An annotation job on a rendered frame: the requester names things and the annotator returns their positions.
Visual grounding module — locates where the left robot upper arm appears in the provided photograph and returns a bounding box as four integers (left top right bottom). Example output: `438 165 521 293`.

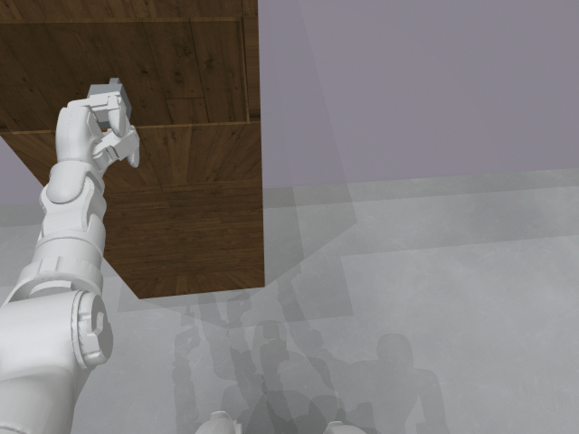
0 289 113 434

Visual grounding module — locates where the robot right shin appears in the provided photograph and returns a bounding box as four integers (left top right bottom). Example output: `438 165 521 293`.
324 421 343 432

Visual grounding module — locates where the drawer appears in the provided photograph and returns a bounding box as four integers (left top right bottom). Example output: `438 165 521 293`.
0 17 247 132

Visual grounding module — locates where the cabinet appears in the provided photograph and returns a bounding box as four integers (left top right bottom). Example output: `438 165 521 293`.
0 0 265 299

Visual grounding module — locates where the left robot hand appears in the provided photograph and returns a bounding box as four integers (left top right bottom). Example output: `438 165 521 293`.
55 91 139 178

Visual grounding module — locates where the left robot forearm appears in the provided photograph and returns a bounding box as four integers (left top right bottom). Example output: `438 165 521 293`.
0 161 107 309

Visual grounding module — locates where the robot shin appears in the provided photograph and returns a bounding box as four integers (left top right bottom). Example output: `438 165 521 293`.
324 421 343 432
210 411 231 420

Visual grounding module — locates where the robot left shin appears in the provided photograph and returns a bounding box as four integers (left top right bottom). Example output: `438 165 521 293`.
210 411 231 420

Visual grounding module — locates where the handle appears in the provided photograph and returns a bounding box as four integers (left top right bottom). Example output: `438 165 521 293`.
87 78 132 128

